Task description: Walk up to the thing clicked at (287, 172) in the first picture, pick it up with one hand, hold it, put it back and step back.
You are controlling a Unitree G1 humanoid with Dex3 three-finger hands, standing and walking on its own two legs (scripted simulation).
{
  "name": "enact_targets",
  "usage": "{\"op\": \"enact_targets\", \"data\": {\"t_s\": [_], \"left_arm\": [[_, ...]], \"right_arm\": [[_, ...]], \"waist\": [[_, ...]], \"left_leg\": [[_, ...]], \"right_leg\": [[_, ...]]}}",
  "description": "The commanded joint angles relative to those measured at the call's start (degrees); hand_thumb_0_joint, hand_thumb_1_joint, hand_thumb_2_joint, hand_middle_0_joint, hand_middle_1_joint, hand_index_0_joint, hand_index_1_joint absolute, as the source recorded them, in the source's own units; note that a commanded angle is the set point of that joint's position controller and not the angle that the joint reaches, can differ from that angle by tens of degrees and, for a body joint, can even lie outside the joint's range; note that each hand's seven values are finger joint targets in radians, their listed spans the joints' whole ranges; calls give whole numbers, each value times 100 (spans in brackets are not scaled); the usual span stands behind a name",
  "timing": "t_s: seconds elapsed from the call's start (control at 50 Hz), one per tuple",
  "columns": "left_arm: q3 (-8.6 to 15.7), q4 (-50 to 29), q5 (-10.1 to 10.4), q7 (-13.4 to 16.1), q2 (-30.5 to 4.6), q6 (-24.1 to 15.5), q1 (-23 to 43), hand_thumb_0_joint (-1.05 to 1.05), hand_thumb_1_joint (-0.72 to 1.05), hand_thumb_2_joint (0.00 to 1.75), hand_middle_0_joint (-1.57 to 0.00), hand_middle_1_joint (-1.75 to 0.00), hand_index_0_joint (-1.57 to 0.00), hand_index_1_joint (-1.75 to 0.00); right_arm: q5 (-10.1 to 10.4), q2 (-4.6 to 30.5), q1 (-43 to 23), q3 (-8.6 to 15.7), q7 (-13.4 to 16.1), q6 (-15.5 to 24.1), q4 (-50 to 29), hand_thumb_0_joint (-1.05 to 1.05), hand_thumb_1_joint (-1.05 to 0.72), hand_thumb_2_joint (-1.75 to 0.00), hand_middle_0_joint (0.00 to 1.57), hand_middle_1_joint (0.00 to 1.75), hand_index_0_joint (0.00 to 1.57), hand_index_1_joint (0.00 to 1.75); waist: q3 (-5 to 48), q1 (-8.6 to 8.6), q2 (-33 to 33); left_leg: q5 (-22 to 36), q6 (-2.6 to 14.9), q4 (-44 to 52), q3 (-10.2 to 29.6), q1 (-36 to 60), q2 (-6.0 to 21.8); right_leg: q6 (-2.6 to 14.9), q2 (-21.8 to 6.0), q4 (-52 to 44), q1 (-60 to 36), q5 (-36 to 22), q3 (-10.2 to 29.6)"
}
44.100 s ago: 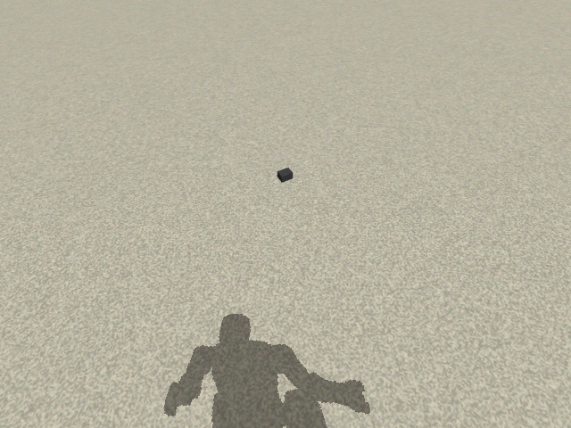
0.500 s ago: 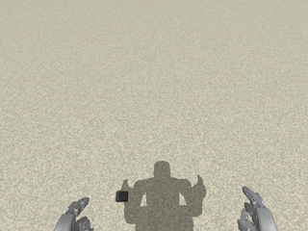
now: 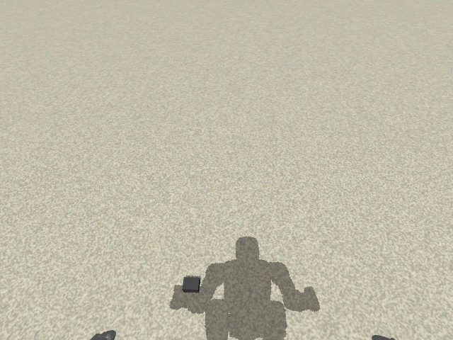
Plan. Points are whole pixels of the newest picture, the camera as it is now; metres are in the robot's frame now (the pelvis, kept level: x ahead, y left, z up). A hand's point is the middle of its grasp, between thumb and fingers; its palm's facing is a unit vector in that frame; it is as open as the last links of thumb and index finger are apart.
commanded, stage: stand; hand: left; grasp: from above
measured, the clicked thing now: (191, 284) +0.46 +0.21 -0.74
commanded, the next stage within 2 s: none
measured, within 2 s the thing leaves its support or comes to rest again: neither
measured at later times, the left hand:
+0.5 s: hand out of the picture +0.04 +0.24 -0.14, palm faces +0.04 -0.95 -0.32, open 7.4 cm
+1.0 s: hand out of the picture +0.07 +0.23 -0.14, palm faces +0.02 -0.94 -0.33, open 7.4 cm
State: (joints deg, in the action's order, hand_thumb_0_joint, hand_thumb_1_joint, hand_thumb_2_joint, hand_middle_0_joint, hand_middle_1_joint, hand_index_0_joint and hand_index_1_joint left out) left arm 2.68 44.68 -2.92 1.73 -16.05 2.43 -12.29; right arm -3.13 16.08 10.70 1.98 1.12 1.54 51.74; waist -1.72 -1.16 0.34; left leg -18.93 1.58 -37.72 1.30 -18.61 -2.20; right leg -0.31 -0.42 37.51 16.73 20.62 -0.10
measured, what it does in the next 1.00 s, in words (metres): stands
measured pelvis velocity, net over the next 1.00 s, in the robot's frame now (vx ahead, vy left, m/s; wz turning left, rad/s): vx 0.01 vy -0.01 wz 0.02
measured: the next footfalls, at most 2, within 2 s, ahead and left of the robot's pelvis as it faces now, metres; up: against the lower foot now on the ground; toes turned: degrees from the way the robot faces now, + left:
none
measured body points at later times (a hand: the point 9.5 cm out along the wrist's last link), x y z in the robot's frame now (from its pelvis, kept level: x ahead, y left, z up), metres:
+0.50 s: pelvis +0.00 +0.00 +0.02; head +0.00 +0.00 +0.47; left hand +0.04 +0.28 -0.12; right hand +0.07 -0.28 -0.12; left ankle +0.01 +0.10 -0.72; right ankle -0.01 -0.12 -0.72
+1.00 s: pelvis +0.01 -0.01 +0.03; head +0.02 -0.01 +0.48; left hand +0.07 +0.28 -0.11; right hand +0.08 -0.29 -0.12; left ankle +0.01 +0.10 -0.72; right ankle -0.01 -0.12 -0.72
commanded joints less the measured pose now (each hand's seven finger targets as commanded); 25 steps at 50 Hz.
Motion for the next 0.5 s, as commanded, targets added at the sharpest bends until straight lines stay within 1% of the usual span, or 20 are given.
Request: {"op": "enact_targets", "data": {"t_s": [0.0, 0.04, 0.06, 0.08, 0.1, 0.12, 0.14, 0.16, 0.18, 0.2, 0.26, 0.28, 0.3, 0.32, 0.34, 0.38, 0.4, 0.44, 0.46, 0.48], "left_arm": [[238, 5, 58, 76, -780, -311, 313, 0, 90, 90, -20, -30, -20, -30], [240, 257, 85, 84, -852, -340, 354, 0, 90, 90, -20, -30, -20, -30], [228, 378, 98, 84, -857, -343, 327, 0, 90, 90, -20, -30, -20, -30], [218, 512, 117, 90, -875, -338, 273, 0, 90, 90, -20, -30, -20, -30], [210, 637, 118, 100, -873, -335, 282, 0, 90, 90, -20, -30, -20, -30], [200, 743, 119, 101, -895, -341, 296, 0, 90, 90, -20, -30, -20, -30], [203, 830, 113, 100, -933, -343, 361, 0, 90, 90, -20, -30, -20, -30], [201, 916, 116, 105, -958, -359, 356, 0, 90, 90, -20, -30, -20, -30], [177, 1014, 123, 100, -941, -353, 335, 0, 90, 90, -20, -30, -20, -30], [174, 1100, 107, 108, -974, -357, 341, 0, 90, 90, -20, -30, -20, -30], [154, 1289, 120, 98, -1027, -358, 406, 0, 90, 90, -20, -30, -20, -30], [159, 1327, 124, 99, -1030, -365, 451, 0, 90, 90, -20, -30, -20, -30], [151, 1399, 129, 96, -1024, -358, 432, 0, 90, 90, -20, -30, -20, -30], [138, 1460, 114, 93, -1031, -360, 382, 0, 90, 90, -20, -30, -20, -30], [143, 1499, 118, 89, -1041, -359, 455, 0, 90, 90, -20, -30, -20, -30], [138, 1576, 128, 84, -1053, -365, 459, 0, 90, 90, -20, -30, -20, -30], [139, 1601, 137, 78, -1080, -355, 482, 0, 90, 90, -20, -30, -20, -30], [127, 1690, 125, 77, -1062, -353, 432, 0, 90, 90, -20, -30, -20, -30], [134, 1710, 129, 71, -1108, -355, 461, 0, 90, 90, -20, -30, -20, -30], [130, 1724, 140, 70, -1106, -358, 563, 0, 90, 90, -20, -30, -20, -30]], "right_arm": [[40, 934, -402, 248, 51, 157, -242, 0, -90, -90, 20, 30, 20, 30], [65, 927, -374, 246, 77, 119, -70, 0, -90, -90, 20, 30, 20, 30], [77, 938, -309, 242, 86, 106, 34, 0, -90, -90, 20, 30, 20, 30], [91, 971, -314, 251, 95, 89, 119, 0, -90, -90, 20, 30, 20, 30], [98, 1007, -325, 264, 100, 72, 190, 0, -90, -90, 20, 30, 20, 30], [110, 984, -366, 255, 96, 52, 255, 0, -90, -90, 20, 30, 20, 30], [121, 996, -346, 250, 96, 36, 317, 0, -90, -90, 20, 30, 20, 30], [125, 981, -354, 247, 100, 26, 373, 0, -90, -90, 20, 30, 20, 30], [132, 1009, -325, 248, 104, 23, 446, 0, -90, -90, 20, 30, 20, 30], [137, 991, -390, 244, 99, 19, 490, 0, -90, -90, 20, 30, 20, 30], [149, 1026, -396, 228, 90, -6, 632, 0, -90, -90, 20, 30, 20, 30], [149, 1035, -414, 232, 96, 0, 656, 0, -90, -90, 20, 30, 20, 30], [149, 1034, -426, 223, 96, -7, 706, 0, -90, -90, 20, 30, 20, 30], [154, 1033, -475, 223, 87, -13, 726, 0, -90, -90, 20, 30, 20, 30], [156, 1044, -448, 219, 87, -21, 767, 0, -90, -90, 20, 30, 20, 30], [153, 1033, -466, 200, 83, -20, 810, 0, -90, -90, 20, 30, 20, 30], [156, 1055, -431, 196, 81, -24, 849, 0, -90, -90, 20, 30, 20, 30], [169, 1103, -552, 201, 78, -20, 861, 0, -90, -90, 20, 30, 20, 30], [164, 1091, -491, 192, 80, -19, 889, 0, -90, -90, 20, 30, 20, 30], [164, 1051, -455, 167, 78, -21, 932, 0, -90, -90, 20, 30, 20, 30]], "waist": [[378, -19, -226], [313, 20, -37], [320, 44, -86], [333, 34, -149], [283, 33, -186], [203, 23, -102], [170, 58, -98], [228, 37, -55], [224, 54, -72], [166, 32, -42], [-18, 52, -82], [57, 48, -113], [11, 37, -155], [-2, 10, -108], [-84, 48, -145], [-23, 29, -130], [-52, 48, -209], [-32, 6, -177], [-17, 36, -151], [-96, 49, -155]], "left_leg": [[1085, 193, 1291, 920, 470, 624], [1511, 147, 1290, 803, 657, 581], [1652, 122, 1352, 774, 789, 582], [1599, 121, 1434, 807, 921, 617], [1400, 122, 1536, 846, 872, 633], [1264, 101, 1605, 836, 892, 627], [1153, 89, 1677, 820, 858, 609], [1309, 101, 1684, 803, 969, 634], [1264, 85, 1741, 796, 1016, 633], [1310, 64, 1771, 802, 1061, 629], [1014, 30, 1944, 805, 997, 622], [1164, 47, 1949, 795, 1050, 651], [1132, 37, 1992, 805, 1031, 657], [1096, 29, 2026, 825, 1061, 663], [917, 20, 2095, 825, 967, 646], [1015, 44, 2119, 830, 1011, 685], [838, 29, 2189, 827, 958, 670], [906, 38, 2196, 869, 1035, 699], [881, 28, 2223, 846, 1058, 700], [995, 20, 2216, 816, 1005, 696]], "right_leg": [[170, -378, -972, -429, -1024, 412], [179, -474, -1151, -576, -1372, 476], [169, -485, -1218, -628, -1448, 470], [150, -466, -1284, -624, -1358, 429], [140, -458, -1373, -708, -1212, 404], [143, -478, -1469, -736, -1122, 422], [131, -484, -1550, -807, -1086, 436], [146, -533, -1620, -883, -1163, 455], [119, -518, -1670, -908, -1189, 446], [129, -530, -1739, -886, -1134, 440], [112, -529, -1929, -912, -985, 463], [122, -571, -1917, -1017, -1121, 474], [101, -554, -1940, -1016, -1147, 469], [101, -547, -1990, -994, -1053, 424], [89, -534, -2020, -1015, -983, 449], [108, -570, -2045, -1093, -1115, 452], [93, -545, -2051, -1096, -1084, 442], [102, -555, -2080, -1088, -1066, 421], [100, -561, -2088, -1072, -1077, 441], [112, -589, -2106, -1117, -1132, 467]]}}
